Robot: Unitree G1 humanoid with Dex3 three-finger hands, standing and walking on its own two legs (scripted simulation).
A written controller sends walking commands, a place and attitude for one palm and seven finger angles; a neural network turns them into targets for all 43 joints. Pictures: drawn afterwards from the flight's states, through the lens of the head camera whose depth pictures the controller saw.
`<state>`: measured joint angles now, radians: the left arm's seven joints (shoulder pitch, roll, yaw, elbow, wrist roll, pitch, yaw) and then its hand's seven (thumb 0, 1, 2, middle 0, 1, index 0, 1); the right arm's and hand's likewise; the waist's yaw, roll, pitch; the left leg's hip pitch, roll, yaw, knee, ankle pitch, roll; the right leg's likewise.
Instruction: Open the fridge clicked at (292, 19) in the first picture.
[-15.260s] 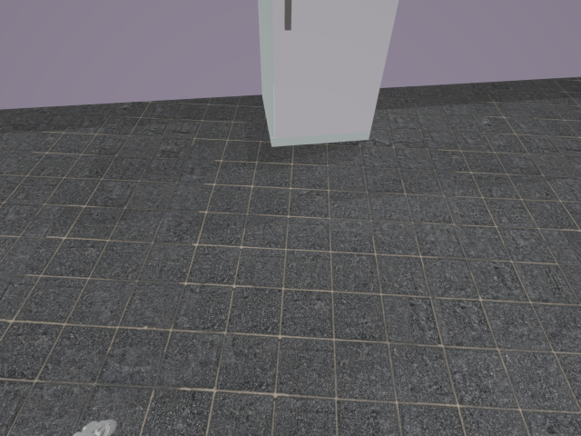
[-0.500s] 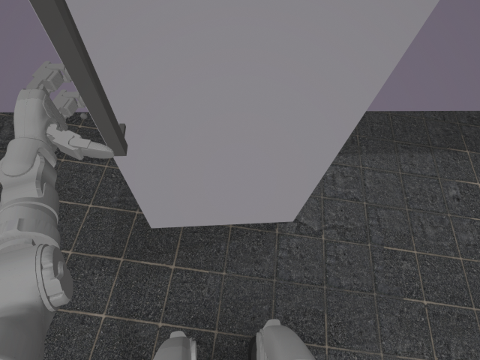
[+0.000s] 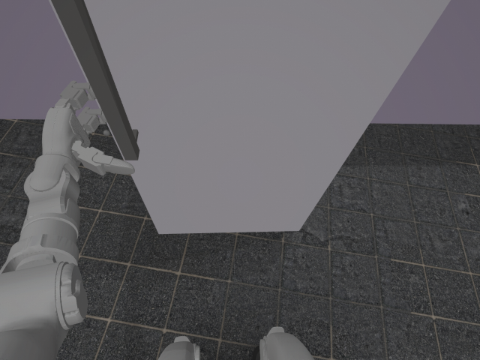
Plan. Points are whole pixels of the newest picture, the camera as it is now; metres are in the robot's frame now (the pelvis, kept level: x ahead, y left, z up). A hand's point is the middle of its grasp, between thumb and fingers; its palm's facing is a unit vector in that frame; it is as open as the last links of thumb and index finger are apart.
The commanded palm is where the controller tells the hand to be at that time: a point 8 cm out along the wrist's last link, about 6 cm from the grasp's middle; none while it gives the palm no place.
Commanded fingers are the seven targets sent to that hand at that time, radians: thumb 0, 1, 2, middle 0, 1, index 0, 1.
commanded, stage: slide the fingers in behind the handle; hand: left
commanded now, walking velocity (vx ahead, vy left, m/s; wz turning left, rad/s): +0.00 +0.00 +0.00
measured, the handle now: (101, 62) +0.53 +0.20 +0.17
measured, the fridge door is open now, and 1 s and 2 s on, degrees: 0 0 0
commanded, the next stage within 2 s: grip the handle and tug to test in 1.24 s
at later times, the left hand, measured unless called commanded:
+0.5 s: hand (120, 129) +0.47 +0.18 +0.08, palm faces -0.02 -1.00 +0.00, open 14.0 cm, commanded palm +0.45 +0.23 +0.08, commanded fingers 0.00 -0.50 0.30 -0.30 -1.20 -0.30 -1.20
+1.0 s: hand (127, 129) +0.47 +0.17 +0.08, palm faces +0.00 -1.00 -0.01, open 14.0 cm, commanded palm +0.45 +0.22 +0.08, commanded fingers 0.00 -0.50 0.30 -0.30 -1.20 -0.30 -1.20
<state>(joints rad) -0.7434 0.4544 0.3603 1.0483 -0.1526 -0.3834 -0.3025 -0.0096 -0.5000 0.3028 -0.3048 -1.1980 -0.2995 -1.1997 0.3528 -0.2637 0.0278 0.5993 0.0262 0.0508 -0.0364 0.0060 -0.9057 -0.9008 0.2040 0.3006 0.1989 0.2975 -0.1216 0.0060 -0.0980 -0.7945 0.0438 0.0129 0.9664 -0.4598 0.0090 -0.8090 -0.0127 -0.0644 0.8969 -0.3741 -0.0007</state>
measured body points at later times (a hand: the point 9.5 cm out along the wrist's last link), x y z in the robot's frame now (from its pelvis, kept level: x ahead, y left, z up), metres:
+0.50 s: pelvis +0.00 +0.00 +0.00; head +0.10 +0.01 +0.44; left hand +0.47 +0.24 +0.08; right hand +0.03 -0.27 -0.11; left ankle +0.00 +0.11 -0.68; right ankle +0.03 -0.12 -0.68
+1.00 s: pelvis +0.00 +0.00 +0.00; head +0.10 +0.01 +0.44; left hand +0.47 +0.23 +0.08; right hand +0.04 -0.27 -0.12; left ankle +0.00 +0.11 -0.68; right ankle +0.03 -0.12 -0.68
